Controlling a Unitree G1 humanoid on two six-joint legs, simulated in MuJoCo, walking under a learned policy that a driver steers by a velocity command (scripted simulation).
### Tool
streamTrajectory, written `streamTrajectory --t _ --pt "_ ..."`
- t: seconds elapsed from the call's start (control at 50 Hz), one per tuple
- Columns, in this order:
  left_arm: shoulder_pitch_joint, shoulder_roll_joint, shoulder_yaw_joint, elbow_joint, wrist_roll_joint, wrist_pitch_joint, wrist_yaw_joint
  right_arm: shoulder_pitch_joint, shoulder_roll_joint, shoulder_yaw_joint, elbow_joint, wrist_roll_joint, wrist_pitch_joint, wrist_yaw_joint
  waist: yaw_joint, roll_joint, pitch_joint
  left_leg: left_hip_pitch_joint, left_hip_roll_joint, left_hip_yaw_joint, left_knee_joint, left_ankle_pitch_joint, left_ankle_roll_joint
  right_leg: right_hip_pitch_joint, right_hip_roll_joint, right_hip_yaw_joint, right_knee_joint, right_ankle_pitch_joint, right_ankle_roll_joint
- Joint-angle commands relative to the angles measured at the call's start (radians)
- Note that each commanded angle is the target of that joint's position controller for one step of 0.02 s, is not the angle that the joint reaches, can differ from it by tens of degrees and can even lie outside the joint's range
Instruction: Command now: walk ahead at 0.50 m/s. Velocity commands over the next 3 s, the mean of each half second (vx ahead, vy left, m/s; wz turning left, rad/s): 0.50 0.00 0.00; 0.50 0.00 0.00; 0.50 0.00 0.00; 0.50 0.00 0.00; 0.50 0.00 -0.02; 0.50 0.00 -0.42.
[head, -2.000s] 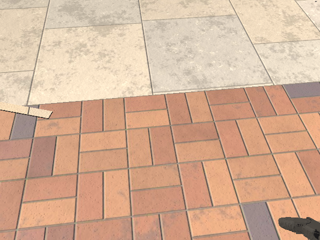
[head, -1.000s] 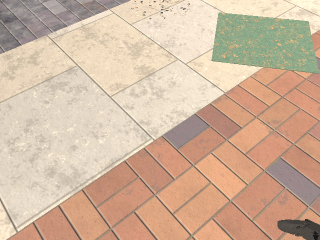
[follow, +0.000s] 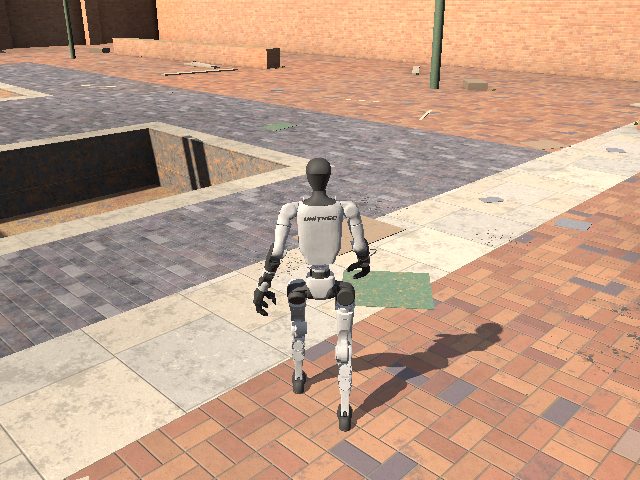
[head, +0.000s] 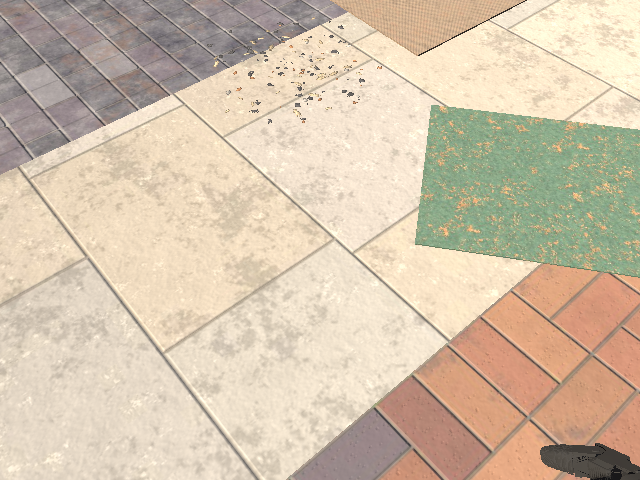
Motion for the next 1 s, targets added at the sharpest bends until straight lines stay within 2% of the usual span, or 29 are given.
streamTrajectory --t 0.02,0.04,0.06,0.08,0.1,0.12,0.14,0.16,0.22,0.28,0.34,0.4,0.44,0.5,0.52,0.54,0.56,0.58,0.6,0.62,0.64,0.66,0.68,0.7,0.74,0.8,0.88,0.94,1.0 --pt "-0.035 0.132 0.02 -0.062 0.016 0.002 0.013 0.308 -0.221 -0.084 0.024 -0.009 -0.011 -0.016 -0.206 -0.046 -0.219 0.503 0.063 -0.062 0.024 0.02 0.095 -0.185 -0.176 0.041 0.429 0.683 -0.093" --pt "0.093 0.018 -0.017 -0.08 0.022 -0.019 0.003 0.401 -0.321 -0.108 0.042 -0.016 -0.003 -0.021 -0.172 0.193 -0.368 0.904 0.313 -0.51 -0.02 -0.138 0.26 -0.607 -0.009 -0.001 0.826 0.204 -0.012" --pt "0.058 0.061 -0.009 -0.062 0.011 -0.04 -0.003 0.429 -0.239 -0.087 0.049 -0.002 0.002 -0.018 -0.203 0.204 -0.412 0.927 0.346 -0.739 -0.172 -0.298 0.277 -0.746 0.018 0.135 0.959 -0.189 -0.014" --pt "-0.039 0.141 0.015 -0.091 -0.018 -0.052 -0.009 0.352 -0.198 -0.07 0.04 0.0 0.001 -0.019 -0.194 0.131 -0.243 0.797 0.316 -0.611 -0.201 -0.371 0.225 -0.834 -0.043 0.144 1.01 -0.137 -0.03" --pt "-0.108 0.138 0.013 -0.109 -0.022 -0.055 -0.007 0.275 -0.175 -0.063 0.026 -0.003 0.002 -0.021 -0.167 0.066 -0.139 0.645 0.278 -0.489 -0.223 -0.327 0.195 -0.826 -0.097 0.108 0.97 -0.044 -0.036" --pt "-0.138 0.127 0.015 -0.114 -0.006 -0.051 -0.002 0.222 -0.146 -0.054 0.022 -0.011 0.0 -0.018 -0.138 0.035 -0.064 0.509 0.241 -0.401 -0.258 -0.246 0.187 -0.794 -0.129 0.093 0.909 0.024 -0.031" --pt "-0.121 0.115 0.019 -0.108 0.003 -0.041 0.001 0.191 -0.122 -0.047 0.019 -0.021 -0.006 -0.016 -0.103 0.06 -0.042 0.42 0.207 -0.337 -0.287 -0.171 0.173 -0.726 -0.159 0.102 0.859 0.077 -0.028" --pt "-0.096 0.096 0.016 -0.097 0.005 -0.03 0.002 0.176 -0.114 -0.046 0.02 -0.022 -0.011 -0.014 -0.082 0.075 -0.04 0.37 0.186 -0.295 -0.316 -0.13 0.173 -0.674 -0.165 0.1 0.836 0.105 -0.02" --pt "-0.116 0.064 0.012 -0.1 0.013 -0.011 0.008 0.195 -0.14 -0.054 0.045 -0.015 -0.025 -0.019 -0.069 0.054 -0.017 0.326 0.176 -0.207 -0.365 -0.006 0.196 -0.69 -0.174 0.087 0.749 0.189 0.008" --pt "-0.218 0.052 0.008 -0.127 0.019 -0.016 0.005 0.238 -0.158 -0.059 0.073 -0.012 -0.019 -0.033 -0.094 0.03 0.008 0.359 0.161 -0.142 -0.38 0.05 0.182 -0.74 -0.174 0.082 0.574 0.348 0.025" --pt "-0.321 0.029 -0.003 -0.15 0.014 -0.027 -0.007 0.281 -0.174 -0.062 0.097 -0.003 -0.011 -0.043 -0.131 0.028 0.029 0.371 0.138 -0.083 -0.386 0.041 0.156 -0.699 -0.144 0.053 0.392 0.479 0.024" --pt "-0.411 0.029 -0.008 -0.178 0.006 -0.035 -0.022 0.341 -0.187 -0.065 0.131 0.004 0.0 -0.046 -0.165 0.023 0.053 0.438 0.165 -0.083 -0.368 0.022 0.156 -0.694 -0.122 0.041 0.296 0.496 0.018" --pt "-0.45 0.037 -0.008 -0.197 0.002 -0.039 -0.034 0.363 -0.19 -0.068 0.15 0.007 0.012 -0.049 -0.169 0.026 0.065 0.51 0.197 -0.093 -0.337 0.044 0.15 -0.713 -0.114 0.048 0.252 0.451 0.0" --pt "-0.421 0.066 0.001 -0.198 0.004 -0.046 -0.045 0.353 -0.206 -0.077 0.163 0.011 0.027 -0.056 -0.131 0.046 0.041 0.587 0.229 -0.103 -0.257 0.182 0.125 -0.646 -0.091 0.036 0.21 0.34 -0.04" --pt "-0.356 0.087 0.011 -0.18 0.006 -0.048 -0.044 0.333 -0.213 -0.079 0.161 0.012 0.032 -0.058 -0.089 0.055 0.001 0.588 0.214 -0.085 -0.18 0.332 0.111 -0.542 -0.063 0.009 0.192 0.319 -0.058" --pt "-0.218 0.125 0.034 -0.135 0.009 -0.048 -0.037 0.323 -0.197 -0.072 0.158 0.01 0.038 -0.06 -0.022 0.039 -0.086 0.553 0.163 -0.046 -0.018 0.448 0.086 -0.345 -0.035 -0.018 0.173 0.332 -0.087" --pt "-0.038 0.19 0.056 -0.093 0.018 -0.046 -0.028 0.33 -0.155 -0.053 0.137 -0.008 0.038 -0.062 0.043 -0.03 -0.234 0.382 0.109 -0.004 0.252 0.285 0.052 -0.042 -0.158 0.112 0.22 0.368 -0.144" --pt "0.043 0.282 0.079 -0.07 0.02 -0.037 -0.025 0.448 -0.039 -0.017 0.12 -0.013 0.016 -0.052 0.0 -0.281 -0.36 -0.046 -0.074 0.028 0.632 -0.235 -0.026 0.327 -0.39 0.57 0.15 0.173 -0.306" --pt "0.048 0.186 0.052 -0.072 0.006 -0.035 -0.026 0.404 -0.103 -0.03 0.135 0.0 -0.006 -0.047 0.031 -0.256 -0.38 -0.174 -0.075 -0.11 0.767 -0.545 -0.021 0.333 -0.411 0.736 0.031 0.048 -0.309" --pt "-0.031 0.15 0.036 -0.082 0.007 -0.036 -0.025 0.317 -0.17 -0.05 0.104 0.028 -0.022 -0.04 0.022 -0.199 -0.226 -0.252 -0.019 -0.116 0.804 -0.488 -0.004 0.212 -0.382 0.601 0.009 0.033 -0.263" --pt "-0.102 0.128 0.029 -0.097 0.013 -0.036 -0.023 0.256 -0.166 -0.048 0.09 0.032 -0.028 -0.042 -0.004 -0.13 -0.141 -0.237 0.035 -0.084 0.766 -0.397 0.001 0.074 -0.342 0.481 -0.011 0.101 -0.237" --pt "-0.155 0.099 0.021 -0.1 0.019 -0.037 -0.026 0.224 -0.156 -0.051 0.085 0.017 -0.026 -0.045 -0.03 -0.093 -0.068 -0.207 0.066 -0.071 0.7 -0.333 -0.005 -0.053 -0.305 0.397 -0.047 0.187 -0.227" --pt "-0.184 0.075 0.013 -0.102 0.028 -0.044 -0.027 0.24 -0.148 -0.056 0.09 0.009 -0.016 -0.047 -0.065 -0.12 -0.054 -0.141 0.095 -0.08 0.654 -0.286 -0.008 -0.131 -0.276 0.338 -0.074 0.252 -0.215" --pt "-0.197 0.07 0.012 -0.099 0.029 -0.047 -0.029 0.262 -0.128 -0.054 0.099 0.006 -0.004 -0.047 -0.083 -0.13 -0.048 -0.096 0.1 -0.078 0.629 -0.262 -0.017 -0.178 -0.26 0.303 -0.103 0.284 -0.217" --pt "-0.189 0.087 0.017 -0.083 0.022 -0.057 -0.027 0.264 -0.098 -0.049 0.101 0.001 0.014 -0.051 -0.099 -0.116 -0.03 -0.087 0.108 -0.066 0.574 -0.226 -0.036 -0.228 -0.252 0.242 -0.143 0.354 -0.233" --pt "-0.153 0.116 0.025 -0.054 0.02 -0.056 -0.014 0.166 -0.09 -0.048 0.068 -0.008 0.018 -0.053 -0.082 -0.087 0.008 -0.154 0.112 -0.06 0.412 -0.083 -0.063 -0.219 -0.244 0.179 -0.175 0.409 -0.235" --pt "-0.1 0.132 0.026 -0.02 0.01 -0.047 -0.002 0.033 -0.063 -0.036 0.037 -0.003 0.007 -0.039 -0.037 -0.086 0.035 -0.106 0.074 -0.023 0.168 0.107 -0.063 -0.207 -0.207 0.092 -0.184 0.405 -0.198" --pt "-0.041 0.142 0.029 0.018 0.003 -0.036 0.001 -0.05 -0.065 -0.032 0.01 0.005 0.002 -0.026 -0.008 -0.082 0.057 -0.107 0.054 -0.017 0.08 0.122 -0.054 -0.132 -0.238 0.092 -0.162 0.391 -0.195" --pt "-0.027 0.152 0.036 0.042 -0.003 -0.02 0.006 -0.083 -0.084 -0.035 -0.014 0.007 -0.006 -0.01 -0.018 -0.09 0.064 -0.119 0.045 -0.028 0.024 0.04 -0.019 -0.028 -0.288 0.107 -0.104 0.446 -0.177"
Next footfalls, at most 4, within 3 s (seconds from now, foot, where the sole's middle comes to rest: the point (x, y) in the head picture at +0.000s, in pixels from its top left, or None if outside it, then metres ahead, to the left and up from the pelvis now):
0.02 left None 0.18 0.12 -0.76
0.56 right None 0.47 -0.13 -0.76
1.08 left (311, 343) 0.77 0.12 -0.76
1.64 right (412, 246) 1.08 -0.12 -0.76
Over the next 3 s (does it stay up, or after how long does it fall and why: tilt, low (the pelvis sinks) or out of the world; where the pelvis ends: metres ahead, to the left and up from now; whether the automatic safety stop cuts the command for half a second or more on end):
stays up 1.67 -0.05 0.02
